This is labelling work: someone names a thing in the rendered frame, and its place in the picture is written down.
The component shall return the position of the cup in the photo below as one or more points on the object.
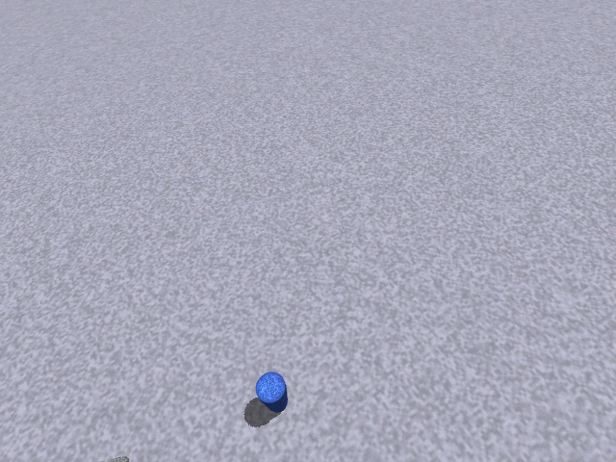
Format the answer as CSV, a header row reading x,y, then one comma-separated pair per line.
x,y
271,389

